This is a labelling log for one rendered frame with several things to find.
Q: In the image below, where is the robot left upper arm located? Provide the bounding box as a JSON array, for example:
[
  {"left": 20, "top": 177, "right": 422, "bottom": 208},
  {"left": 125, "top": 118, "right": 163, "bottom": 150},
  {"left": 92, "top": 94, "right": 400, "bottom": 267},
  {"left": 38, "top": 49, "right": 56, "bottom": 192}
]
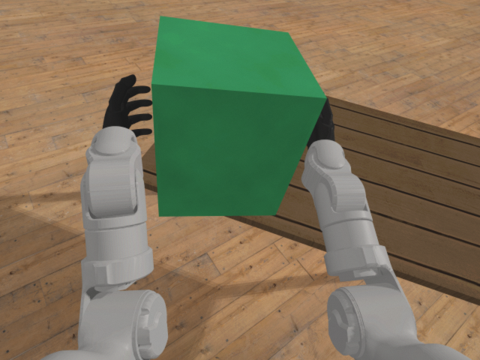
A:
[{"left": 41, "top": 289, "right": 168, "bottom": 360}]

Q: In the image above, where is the right robot hand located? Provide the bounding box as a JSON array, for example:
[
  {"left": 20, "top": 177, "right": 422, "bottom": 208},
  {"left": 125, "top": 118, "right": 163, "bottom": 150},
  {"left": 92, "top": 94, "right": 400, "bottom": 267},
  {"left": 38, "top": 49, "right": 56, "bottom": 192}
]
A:
[{"left": 307, "top": 98, "right": 335, "bottom": 150}]

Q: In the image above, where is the left robot forearm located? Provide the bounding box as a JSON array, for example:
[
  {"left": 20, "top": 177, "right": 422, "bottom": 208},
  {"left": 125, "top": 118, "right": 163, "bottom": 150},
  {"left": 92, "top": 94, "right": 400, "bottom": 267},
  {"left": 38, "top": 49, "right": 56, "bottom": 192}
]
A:
[{"left": 78, "top": 126, "right": 154, "bottom": 347}]

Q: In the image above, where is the right robot forearm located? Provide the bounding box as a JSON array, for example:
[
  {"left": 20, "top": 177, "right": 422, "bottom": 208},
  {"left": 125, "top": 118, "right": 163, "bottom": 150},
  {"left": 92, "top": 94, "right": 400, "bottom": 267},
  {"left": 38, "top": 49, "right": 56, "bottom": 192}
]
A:
[{"left": 301, "top": 139, "right": 417, "bottom": 336}]

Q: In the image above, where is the carton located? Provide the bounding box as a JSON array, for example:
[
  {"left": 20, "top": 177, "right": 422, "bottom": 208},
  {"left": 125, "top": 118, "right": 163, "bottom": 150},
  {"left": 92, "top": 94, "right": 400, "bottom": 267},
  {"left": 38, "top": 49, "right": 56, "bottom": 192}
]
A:
[{"left": 151, "top": 16, "right": 327, "bottom": 217}]

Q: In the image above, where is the left robot hand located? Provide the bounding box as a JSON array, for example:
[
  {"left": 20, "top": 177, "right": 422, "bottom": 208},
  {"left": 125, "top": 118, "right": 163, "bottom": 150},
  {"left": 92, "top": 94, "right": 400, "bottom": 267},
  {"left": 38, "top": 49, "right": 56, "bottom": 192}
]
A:
[{"left": 103, "top": 74, "right": 152, "bottom": 137}]

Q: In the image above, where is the table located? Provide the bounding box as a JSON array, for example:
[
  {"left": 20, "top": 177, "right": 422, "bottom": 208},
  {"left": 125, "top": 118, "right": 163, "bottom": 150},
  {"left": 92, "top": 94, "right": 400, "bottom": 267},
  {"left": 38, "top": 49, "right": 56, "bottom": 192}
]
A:
[{"left": 142, "top": 96, "right": 480, "bottom": 306}]

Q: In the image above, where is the robot right upper arm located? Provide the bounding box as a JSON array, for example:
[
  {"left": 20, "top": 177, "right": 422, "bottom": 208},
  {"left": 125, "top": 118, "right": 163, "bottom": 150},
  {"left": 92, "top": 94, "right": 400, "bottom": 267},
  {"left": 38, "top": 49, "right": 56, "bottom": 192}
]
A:
[{"left": 327, "top": 283, "right": 472, "bottom": 360}]

